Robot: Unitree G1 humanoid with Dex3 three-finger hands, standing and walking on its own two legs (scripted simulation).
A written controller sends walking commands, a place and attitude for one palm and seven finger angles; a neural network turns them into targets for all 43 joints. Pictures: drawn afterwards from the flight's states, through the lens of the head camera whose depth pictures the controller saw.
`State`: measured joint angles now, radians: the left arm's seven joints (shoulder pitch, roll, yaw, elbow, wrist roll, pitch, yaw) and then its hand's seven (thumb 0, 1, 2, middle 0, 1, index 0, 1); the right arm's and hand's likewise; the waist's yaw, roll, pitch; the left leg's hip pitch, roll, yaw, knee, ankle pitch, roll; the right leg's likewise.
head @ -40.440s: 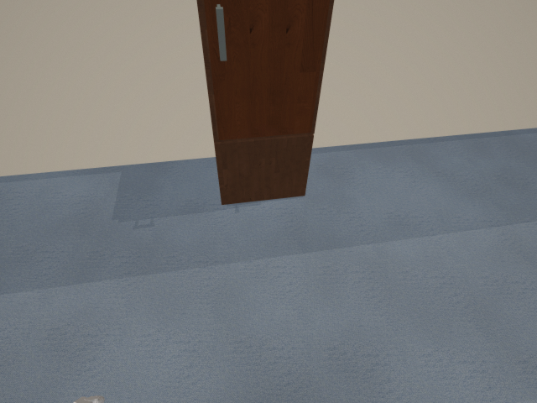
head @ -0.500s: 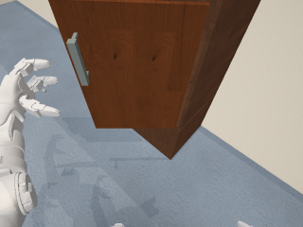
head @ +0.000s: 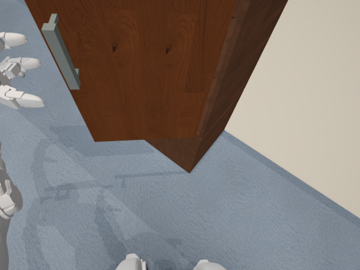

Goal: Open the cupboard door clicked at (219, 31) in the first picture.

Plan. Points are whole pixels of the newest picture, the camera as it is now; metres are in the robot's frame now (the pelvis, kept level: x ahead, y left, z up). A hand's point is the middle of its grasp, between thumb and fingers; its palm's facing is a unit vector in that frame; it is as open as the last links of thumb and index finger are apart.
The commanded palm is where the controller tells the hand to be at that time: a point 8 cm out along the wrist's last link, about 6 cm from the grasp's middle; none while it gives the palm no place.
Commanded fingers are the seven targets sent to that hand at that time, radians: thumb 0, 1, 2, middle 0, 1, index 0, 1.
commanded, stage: move the hooked fingers beside the handle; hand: left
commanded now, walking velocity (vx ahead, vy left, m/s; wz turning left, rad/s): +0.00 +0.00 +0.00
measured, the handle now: (65, 54) +0.56 +0.23 +0.12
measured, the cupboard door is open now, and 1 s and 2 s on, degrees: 43 43 43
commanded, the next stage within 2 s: slide the fingers in behind the handle in 0.90 s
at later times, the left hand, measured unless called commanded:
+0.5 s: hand (25, 71) +0.50 +0.29 +0.12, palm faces +0.06 -1.00 +0.01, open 14.0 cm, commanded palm +0.48 +0.33 +0.12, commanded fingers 0.00 -0.50 0.30 -0.30 -1.20 -0.30 -1.20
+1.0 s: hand (29, 71) +0.50 +0.28 +0.12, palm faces +0.05 -1.00 +0.01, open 14.0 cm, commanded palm +0.49 +0.33 +0.11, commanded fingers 0.00 -0.50 0.30 -0.30 -1.20 -0.30 -1.20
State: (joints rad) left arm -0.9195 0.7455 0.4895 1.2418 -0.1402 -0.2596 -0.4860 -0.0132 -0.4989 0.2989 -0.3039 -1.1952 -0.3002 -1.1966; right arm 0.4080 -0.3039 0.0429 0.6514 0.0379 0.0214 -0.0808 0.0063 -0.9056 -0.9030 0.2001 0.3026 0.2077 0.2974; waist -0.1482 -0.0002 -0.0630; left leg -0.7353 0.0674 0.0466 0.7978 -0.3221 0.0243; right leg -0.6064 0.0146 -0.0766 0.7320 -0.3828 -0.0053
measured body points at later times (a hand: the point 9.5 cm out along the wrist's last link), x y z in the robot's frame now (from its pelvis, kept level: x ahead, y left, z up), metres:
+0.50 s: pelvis +0.02 +0.00 +0.00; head +0.12 +0.03 +0.43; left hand +0.49 +0.34 +0.13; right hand +0.01 -0.27 -0.10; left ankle +0.03 +0.10 -0.71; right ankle -0.02 -0.12 -0.71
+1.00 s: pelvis +0.01 +0.00 -0.01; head +0.12 +0.03 +0.43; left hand +0.49 +0.34 +0.12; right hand +0.01 -0.28 -0.11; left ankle +0.03 +0.10 -0.71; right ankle -0.02 -0.12 -0.71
